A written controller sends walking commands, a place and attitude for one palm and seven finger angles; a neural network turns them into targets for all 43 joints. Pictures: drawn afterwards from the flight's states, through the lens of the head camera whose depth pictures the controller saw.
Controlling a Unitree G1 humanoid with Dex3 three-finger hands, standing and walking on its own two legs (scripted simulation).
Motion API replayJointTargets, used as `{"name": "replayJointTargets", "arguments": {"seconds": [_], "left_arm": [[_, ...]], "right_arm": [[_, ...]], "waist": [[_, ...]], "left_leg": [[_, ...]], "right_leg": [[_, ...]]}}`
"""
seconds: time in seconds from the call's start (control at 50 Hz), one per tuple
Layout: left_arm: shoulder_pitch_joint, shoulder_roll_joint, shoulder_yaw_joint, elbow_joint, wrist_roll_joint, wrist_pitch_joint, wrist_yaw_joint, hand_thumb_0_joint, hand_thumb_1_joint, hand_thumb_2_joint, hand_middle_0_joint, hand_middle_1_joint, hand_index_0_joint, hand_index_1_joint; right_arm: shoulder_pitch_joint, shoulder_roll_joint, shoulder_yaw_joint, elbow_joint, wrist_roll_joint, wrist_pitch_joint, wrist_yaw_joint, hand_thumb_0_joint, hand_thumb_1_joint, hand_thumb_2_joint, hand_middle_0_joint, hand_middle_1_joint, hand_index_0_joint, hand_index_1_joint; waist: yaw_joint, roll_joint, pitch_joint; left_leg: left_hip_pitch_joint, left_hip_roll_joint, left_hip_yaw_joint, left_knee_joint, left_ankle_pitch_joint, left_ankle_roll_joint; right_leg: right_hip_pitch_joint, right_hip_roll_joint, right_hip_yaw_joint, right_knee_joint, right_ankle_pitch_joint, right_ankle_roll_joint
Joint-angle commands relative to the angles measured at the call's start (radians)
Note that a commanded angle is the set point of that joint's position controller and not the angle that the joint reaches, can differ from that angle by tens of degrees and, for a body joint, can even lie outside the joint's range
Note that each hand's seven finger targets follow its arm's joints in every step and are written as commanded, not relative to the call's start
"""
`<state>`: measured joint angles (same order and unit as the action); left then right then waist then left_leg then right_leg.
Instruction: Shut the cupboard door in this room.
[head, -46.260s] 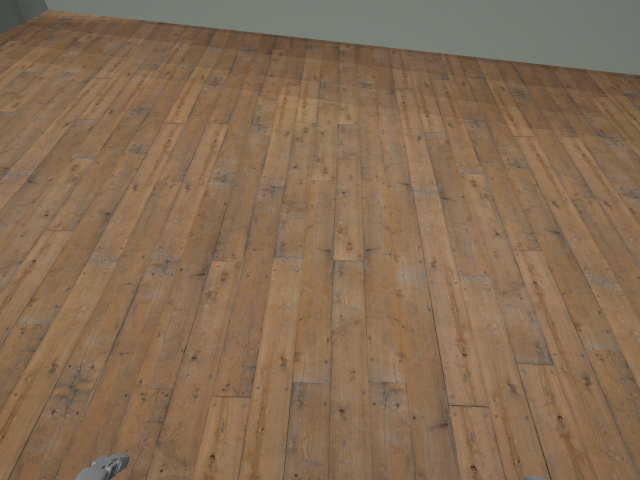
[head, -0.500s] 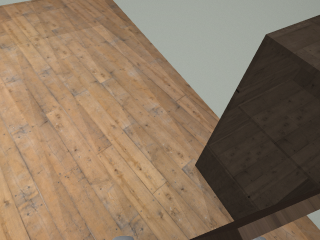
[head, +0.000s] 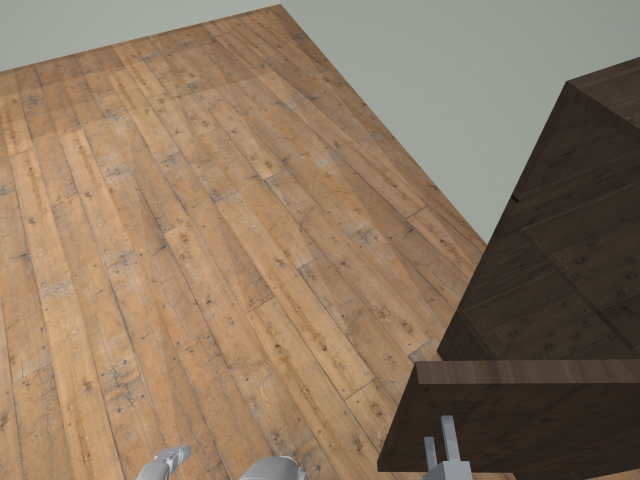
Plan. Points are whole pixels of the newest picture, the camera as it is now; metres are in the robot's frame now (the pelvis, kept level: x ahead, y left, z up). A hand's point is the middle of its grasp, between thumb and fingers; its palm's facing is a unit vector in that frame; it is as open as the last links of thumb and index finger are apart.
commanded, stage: turn or walk to find it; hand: left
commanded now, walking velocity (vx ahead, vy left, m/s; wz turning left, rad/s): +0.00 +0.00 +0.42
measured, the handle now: (441, 459) +0.15 -0.12 -0.01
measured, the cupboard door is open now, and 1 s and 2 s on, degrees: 67 55 51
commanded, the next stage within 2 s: none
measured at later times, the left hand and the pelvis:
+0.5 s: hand out of the picture -0.01 +0.27 -0.17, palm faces +0.23 -0.94 -0.25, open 7.4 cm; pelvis +0.00 +0.04 +0.01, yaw +12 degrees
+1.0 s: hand out of the picture +0.01 +0.19 -0.14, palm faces +0.42 -0.87 -0.26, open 7.4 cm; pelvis +0.01 -0.01 +0.01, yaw +26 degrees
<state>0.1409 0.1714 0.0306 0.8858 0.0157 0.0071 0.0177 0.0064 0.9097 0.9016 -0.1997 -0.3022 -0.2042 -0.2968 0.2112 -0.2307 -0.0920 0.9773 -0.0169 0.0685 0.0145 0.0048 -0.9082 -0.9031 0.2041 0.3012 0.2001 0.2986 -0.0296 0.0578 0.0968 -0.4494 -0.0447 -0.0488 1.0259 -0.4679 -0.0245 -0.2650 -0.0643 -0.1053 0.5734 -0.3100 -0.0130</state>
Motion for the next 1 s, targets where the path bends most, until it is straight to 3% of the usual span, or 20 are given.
{"name": "replayJointTargets", "arguments": {"seconds": [0.0,0.16,0.2,0.24,0.26,0.28,0.3,0.36,0.42,0.56,0.64,0.68,0.7,0.72,0.74,0.76,0.8,0.84,0.9,0.98], "left_arm": [[0.027,0.187,0.055,-0.059,0.008,-0.021,0.016,0.0,0.9,0.9,-0.2,-0.3,-0.2,-0.3],[0.151,0.255,0.077,-0.006,0.016,-0.015,0.01,0.0,0.9,0.9,-0.2,-0.3,-0.2,-0.3],[0.138,0.262,0.081,0.0,0.014,-0.012,0.01,0.0,0.9,0.9,-0.2,-0.3,-0.2,-0.3],[0.118,0.262,0.082,0.006,0.005,-0.006,0.008,0.0,0.9,0.9,-0.2,-0.3,-0.2,-0.3],[0.127,0.229,0.077,-0.004,-0.002,0.0,0.004,0.0,0.9,0.9,-0.2,-0.3,-0.2,-0.3],[0.128,0.157,0.058,-0.037,-0.008,0.006,-0.005,0.0,0.9,0.9,-0.2,-0.3,-0.2,-0.3],[0.061,0.153,0.046,-0.05,0.004,0.018,0.004,0.0,0.9,0.9,-0.2,-0.3,-0.2,-0.3],[0.011,0.161,0.053,-0.004,0.0,0.021,-0.004,0.0,0.9,0.9,-0.2,-0.3,-0.2,-0.3],[0.054,0.159,0.049,0.027,-0.002,0.019,-0.011,0.0,0.9,0.9,-0.2,-0.3,-0.2,-0.3],[-0.025,0.133,0.039,-0.009,-0.007,0.023,-0.008,0.0,0.9,0.9,-0.2,-0.3,-0.2,-0.3],[0.015,0.124,0.037,-0.012,-0.011,0.017,-0.005,0.0,0.9,0.9,-0.2,-0.3,-0.2,-0.3],[0.072,0.13,0.04,-0.005,-0.013,0.006,-0.001,0.0,0.9,0.9,-0.2,-0.3,-0.2,-0.3],[0.102,0.152,0.046,0.001,-0.009,-0.004,0.003,0.0,0.9,0.9,-0.2,-0.3,-0.2,-0.3],[0.127,0.223,0.057,-0.002,0.003,-0.015,0.011,0.0,0.9,0.9,-0.2,-0.3,-0.2,-0.3],[0.128,0.287,0.07,-0.011,0.012,-0.017,0.014,0.0,0.9,0.9,-0.2,-0.3,-0.2,-0.3],[0.128,0.27,0.075,-0.019,0.001,-0.021,0.016,0.0,0.9,0.9,-0.2,-0.3,-0.2,-0.3],[0.014,0.212,0.063,-0.046,0.003,-0.016,0.017,0.0,0.9,0.9,-0.2,-0.3,-0.2,-0.3],[-0.02,0.177,0.055,-0.065,0.006,-0.02,0.017,0.0,0.9,0.9,-0.2,-0.3,-0.2,-0.3],[0.065,0.183,0.058,-0.044,0.007,-0.025,0.013,0.0,0.9,0.9,-0.2,-0.3,-0.2,-0.3],[0.139,0.223,0.066,-0.016,0.012,-0.02,0.01,0.0,0.9,0.9,-0.2,-0.3,-0.2,-0.3]], "right_arm": [[0.006,-0.06,-0.01,-0.064,-0.001,-0.016,0.006,0.0,-0.9,-0.9,0.2,0.3,0.2,0.3],[-0.103,-0.035,0.017,-0.094,0.01,-0.031,0.006,0.0,-0.9,-0.9,0.2,0.3,0.2,0.3],[-0.073,-0.037,0.021,-0.089,0.012,-0.04,0.003,0.0,-0.9,-0.9,0.2,0.3,0.2,0.3],[-0.015,-0.061,0.017,-0.079,0.009,-0.05,0.003,0.0,-0.9,-0.9,0.2,0.3,0.2,0.3],[0.03,-0.125,0.002,-0.073,0.004,-0.061,0.003,0.0,-0.9,-0.9,0.2,0.3,0.2,0.3],[0.072,-0.234,-0.026,-0.079,-0.003,-0.064,-0.003,0.0,-0.9,-0.9,0.2,0.3,0.2,0.3],[0.108,-0.256,-0.032,-0.056,0.002,-0.053,-0.011,0.0,-0.9,-0.9,0.2,0.3,0.2,0.3],[0.012,-0.174,-0.007,-0.053,-0.004,-0.057,-0.036,0.0,-0.9,-0.9,0.2,0.3,0.2,0.3],[0.013,-0.153,0.005,-0.057,0.001,-0.07,-0.04,0.0,-0.9,-0.9,0.2,0.3,0.2,0.3],[0.053,-0.171,-0.009,-0.053,-0.006,-0.059,-0.035,0.0,-0.9,-0.9,0.2,0.3,0.2,0.3],[0.011,-0.171,-0.017,-0.073,-0.01,-0.051,-0.03,0.0,-0.9,-0.9,0.2,0.3,0.2,0.3],[-0.006,-0.163,-0.019,-0.079,-0.005,-0.049,-0.028,0.0,-0.9,-0.9,0.2,0.3,0.2,0.3],[-0.007,-0.139,-0.018,-0.083,0.001,-0.051,-0.024,0.0,-0.9,-0.9,0.2,0.3,0.2,0.3],[0.007,-0.091,-0.012,-0.094,0.011,-0.054,-0.016,0.0,-0.9,-0.9,0.2,0.3,0.2,0.3],[-0.007,-0.045,-0.003,-0.125,0.01,-0.054,-0.011,0.0,-0.9,-0.9,0.2,0.3,0.2,0.3],[-0.022,-0.095,-0.016,-0.112,-0.002,-0.032,-0.016,0.0,-0.9,-0.9,0.2,0.3,0.2,0.3],[-0.006,-0.083,-0.021,-0.075,-0.003,-0.018,-0.005,0.0,-0.9,-0.9,0.2,0.3,0.2,0.3],[0.032,-0.064,-0.014,-0.059,-0.004,-0.016,0.004,0.0,-0.9,-0.9,0.2,0.3,0.2,0.3],[-0.011,-0.063,-0.005,-0.071,-0.001,-0.016,0.004,0.0,-0.9,-0.9,0.2,0.3,0.2,0.3],[-0.091,-0.052,0.008,-0.09,0.004,-0.018,0.004,0.0,-0.9,-0.9,0.2,0.3,0.2,0.3]], "waist": [[0.025,-0.251,-0.067],[0.091,-0.268,-0.113],[0.071,-0.265,-0.137],[0.031,-0.228,-0.159],[0.004,-0.067,-0.198],[-0.018,0.248,-0.202],[-0.048,0.233,-0.194],[-0.004,0.14,-0.093],[0.019,0.085,-0.142],[-0.008,0.096,-0.133],[0.015,0.115,-0.146],[0.046,0.088,-0.172],[0.061,0.038,-0.182],[0.071,-0.13,-0.198],[0.078,-0.337,-0.153],[0.088,-0.34,-0.132],[0.026,-0.206,-0.06],[0.001,-0.211,-0.062],[0.038,-0.255,-0.084],[0.072,-0.239,-0.092]], "left_leg": [[-0.073,0.065,0.014,0.168,0.07,-0.032],[0.012,0.059,0.111,-0.225,-0.002,-0.037],[0.074,0.052,0.134,-0.348,0.047,-0.029],[0.245,0.059,0.143,-0.566,0.219,-0.017],[0.408,0.15,0.037,-0.657,0.376,0.017],[0.519,0.419,-0.308,-0.681,0.72,0.15],[0.438,0.476,-0.32,-0.705,0.717,0.225],[0.326,0.339,-0.221,-0.711,0.601,0.195],[0.411,0.284,-0.135,-0.68,0.748,0.173],[0.372,0.284,-0.208,-0.665,0.702,0.196],[0.273,0.261,-0.255,-0.638,0.652,0.185],[0.227,0.224,-0.25,-0.579,0.628,0.151],[0.153,0.183,-0.225,-0.529,0.525,0.106],[0.005,0.1,-0.143,-0.397,0.316,0.046],[-0.131,-0.023,0.01,-0.187,-0.088,-0.012],[-0.092,0.02,-0.049,-0.004,-0.137,-0.008],[-0.101,0.048,-0.045,0.182,-0.005,-0.015],[-0.088,0.063,-0.008,0.185,0.074,-0.033],[-0.086,0.064,0.026,0.093,0.064,-0.051],[-0.046,0.062,0.067,-0.073,0.017,-0.053]], "right_leg": [[0.059,-0.25,0.13,-0.251,0.309,-0.095],[0.205,-0.284,0.067,-0.18,0.525,-0.119],[0.207,-0.285,0.048,-0.141,0.535,-0.101],[0.115,-0.266,-0.003,-0.037,0.441,-0.037],[-0.019,-0.215,-0.053,0.112,0.296,0.017],[-0.284,-0.067,-0.091,0.32,-0.252,0.095],[-0.286,-0.057,0.011,0.444,-0.368,0.086],[-0.314,-0.058,0.09,0.558,-0.175,0.085],[-0.304,-0.043,0.078,0.531,-0.106,0.096],[-0.222,-0.002,0.069,0.325,-0.147,0.102],[-0.076,0.034,0.048,0.141,-0.115,0.085],[0.048,0.043,0.033,-0.053,0.028,0.08],[0.161,0.012,0.049,-0.181,0.128,0.074],[0.295,-0.156,0.204,-0.259,0.184,0.027],[0.283,-0.394,0.403,-0.276,0.305,-0.091],[0.133,-0.422,0.419,-0.301,0.285,-0.141],[0.051,-0.314,0.278,-0.291,0.197,-0.127],[0.062,-0.252,0.145,-0.26,0.292,-0.092],[0.143,-0.247,0.098,-0.236,0.428,-0.095],[0.196,-0.271,0.08,-0.213,0.529,-0.113]]}}
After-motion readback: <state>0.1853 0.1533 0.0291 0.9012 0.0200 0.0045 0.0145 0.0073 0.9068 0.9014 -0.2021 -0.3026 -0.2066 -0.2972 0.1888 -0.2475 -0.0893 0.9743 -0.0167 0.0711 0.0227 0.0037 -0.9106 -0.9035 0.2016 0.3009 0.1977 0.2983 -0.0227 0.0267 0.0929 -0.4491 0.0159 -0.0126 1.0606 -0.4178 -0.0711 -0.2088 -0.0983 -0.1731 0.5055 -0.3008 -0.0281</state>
